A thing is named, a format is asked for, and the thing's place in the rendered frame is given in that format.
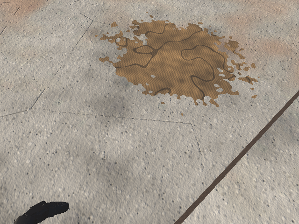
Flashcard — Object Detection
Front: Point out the left robot hand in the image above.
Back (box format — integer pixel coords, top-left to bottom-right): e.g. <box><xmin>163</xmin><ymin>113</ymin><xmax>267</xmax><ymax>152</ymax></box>
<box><xmin>14</xmin><ymin>201</ymin><xmax>69</xmax><ymax>224</ymax></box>

